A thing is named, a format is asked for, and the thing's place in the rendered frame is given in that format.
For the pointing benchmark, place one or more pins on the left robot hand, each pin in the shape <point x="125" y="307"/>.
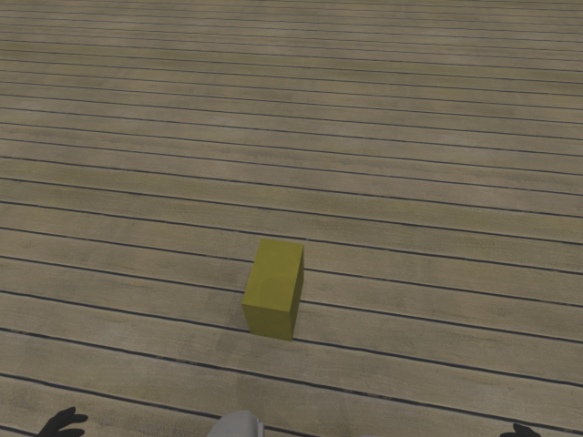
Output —
<point x="61" y="420"/>

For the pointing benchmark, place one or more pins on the carton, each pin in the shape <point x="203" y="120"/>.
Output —
<point x="272" y="296"/>

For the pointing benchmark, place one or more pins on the robot left thigh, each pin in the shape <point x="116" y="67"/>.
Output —
<point x="238" y="424"/>

